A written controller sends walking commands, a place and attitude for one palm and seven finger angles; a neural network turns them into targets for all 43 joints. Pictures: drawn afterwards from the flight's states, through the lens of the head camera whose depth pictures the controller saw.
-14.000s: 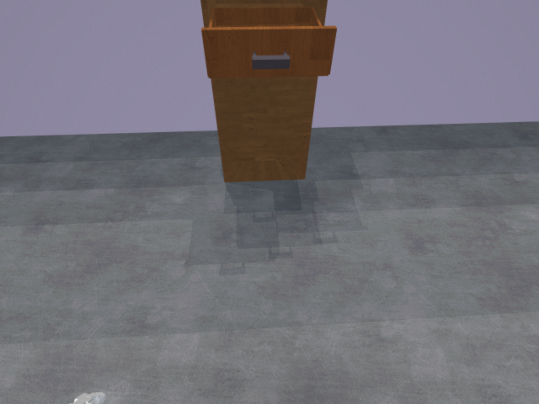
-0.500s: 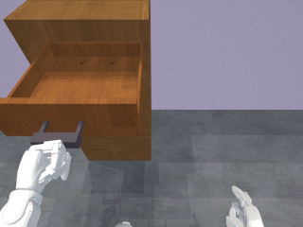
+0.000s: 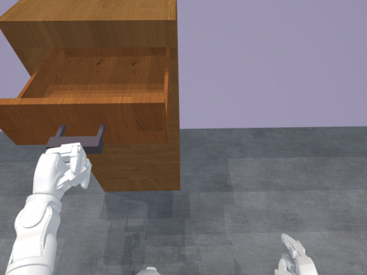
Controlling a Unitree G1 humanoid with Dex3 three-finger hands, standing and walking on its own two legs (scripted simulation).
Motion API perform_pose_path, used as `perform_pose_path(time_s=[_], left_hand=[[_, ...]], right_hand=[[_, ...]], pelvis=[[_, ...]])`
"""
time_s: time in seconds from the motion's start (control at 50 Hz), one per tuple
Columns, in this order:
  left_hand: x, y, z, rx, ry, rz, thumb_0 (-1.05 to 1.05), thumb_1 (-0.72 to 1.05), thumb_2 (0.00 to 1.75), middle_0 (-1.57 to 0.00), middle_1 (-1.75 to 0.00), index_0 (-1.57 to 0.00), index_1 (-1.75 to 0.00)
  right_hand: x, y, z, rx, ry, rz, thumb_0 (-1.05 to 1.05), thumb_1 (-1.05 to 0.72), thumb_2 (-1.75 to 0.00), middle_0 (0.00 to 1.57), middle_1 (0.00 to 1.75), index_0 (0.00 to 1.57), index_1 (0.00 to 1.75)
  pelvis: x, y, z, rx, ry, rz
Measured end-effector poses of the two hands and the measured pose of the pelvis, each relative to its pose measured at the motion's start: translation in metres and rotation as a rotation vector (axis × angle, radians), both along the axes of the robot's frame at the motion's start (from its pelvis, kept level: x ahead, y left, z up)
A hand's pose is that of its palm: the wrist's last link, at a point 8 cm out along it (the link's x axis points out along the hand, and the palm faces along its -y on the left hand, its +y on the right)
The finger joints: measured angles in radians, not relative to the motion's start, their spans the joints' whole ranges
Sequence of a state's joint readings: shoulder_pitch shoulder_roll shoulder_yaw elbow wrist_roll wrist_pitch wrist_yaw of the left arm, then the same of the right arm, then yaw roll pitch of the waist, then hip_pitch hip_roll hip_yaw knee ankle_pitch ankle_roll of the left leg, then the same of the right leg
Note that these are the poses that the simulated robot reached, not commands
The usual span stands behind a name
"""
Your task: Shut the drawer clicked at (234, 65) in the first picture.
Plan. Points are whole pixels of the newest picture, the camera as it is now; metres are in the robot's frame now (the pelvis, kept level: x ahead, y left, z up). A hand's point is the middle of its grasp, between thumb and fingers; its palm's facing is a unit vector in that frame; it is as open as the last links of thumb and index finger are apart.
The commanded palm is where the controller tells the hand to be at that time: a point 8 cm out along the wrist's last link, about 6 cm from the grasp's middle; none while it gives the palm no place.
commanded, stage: push the drawer shut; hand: left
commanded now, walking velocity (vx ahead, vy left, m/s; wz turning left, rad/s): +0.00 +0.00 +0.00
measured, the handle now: (79, 136) +0.39 +0.26 +0.08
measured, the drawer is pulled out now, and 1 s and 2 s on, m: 0.22 0.11 0.00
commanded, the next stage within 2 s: none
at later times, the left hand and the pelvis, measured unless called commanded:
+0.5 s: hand (92, 147) +0.36 +0.22 +0.08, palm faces +0.08 -1.00 -0.03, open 3.3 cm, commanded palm +0.34 +0.27 +0.09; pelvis +0.00 +0.00 +0.00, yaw -1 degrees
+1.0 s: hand (98, 128) +0.41 +0.22 +0.08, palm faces +0.07 -1.00 -0.02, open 3.4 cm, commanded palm +0.40 +0.27 +0.09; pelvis +0.00 +0.00 +0.00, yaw -1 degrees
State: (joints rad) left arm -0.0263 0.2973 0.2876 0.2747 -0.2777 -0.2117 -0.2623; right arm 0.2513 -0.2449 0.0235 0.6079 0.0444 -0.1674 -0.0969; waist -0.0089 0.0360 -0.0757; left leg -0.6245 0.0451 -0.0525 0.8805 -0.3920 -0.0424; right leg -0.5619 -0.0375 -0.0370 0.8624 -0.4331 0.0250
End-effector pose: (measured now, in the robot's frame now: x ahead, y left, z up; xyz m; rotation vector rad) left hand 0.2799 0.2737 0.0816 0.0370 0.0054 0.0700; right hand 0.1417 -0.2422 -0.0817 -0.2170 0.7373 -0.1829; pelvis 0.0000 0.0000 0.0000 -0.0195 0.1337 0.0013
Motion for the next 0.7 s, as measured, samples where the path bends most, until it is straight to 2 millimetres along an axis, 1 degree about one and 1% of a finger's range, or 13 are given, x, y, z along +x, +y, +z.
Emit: perform_pose_path(time_s=[0.1, 0.3, 0.7], left_hand=[[0.012, 0.0, 0.001, -0.001, 0.001, 0.004, 0.02, 0.86, 0.92, -1.4, -1.6, -1.4, -1.6], [0.031, 0.0, 0.001, -0.003, -0.004, 0.006, 0.03, 0.87, 0.92, -1.4, -1.6, -1.4, -1.6], [0.079, 0.002, 0.003, -0.015, 0.003, 0.001, 0.04, 0.87, 0.93, -1.4, -1.6, -1.4, -1.6]], right_hand=[[-0.006, -0.002, -0.001, 0.001, 0.024, -0.012, 0.01, -0.9, -0.9, 0.2, 0.3, 0.2, 0.3], [-0.019, -0.007, -0.007, -0.004, 0.092, -0.031, 0.01, -0.9, -0.9, 0.2, 0.3, 0.2, 0.3], [-0.045, -0.014, -0.015, -0.014, 0.208, -0.072, 0.01, -0.9, -0.9, 0.2, 0.3, 0.2, 0.3]], pelvis=[[0.0, 0.0, 0.001, 0.001, 0.0, -0.005], [0.001, 0.0, 0.003, 0.003, 0.006, -0.009], [0.001, -0.001, 0.002, -0.001, 0.034, -0.015]])
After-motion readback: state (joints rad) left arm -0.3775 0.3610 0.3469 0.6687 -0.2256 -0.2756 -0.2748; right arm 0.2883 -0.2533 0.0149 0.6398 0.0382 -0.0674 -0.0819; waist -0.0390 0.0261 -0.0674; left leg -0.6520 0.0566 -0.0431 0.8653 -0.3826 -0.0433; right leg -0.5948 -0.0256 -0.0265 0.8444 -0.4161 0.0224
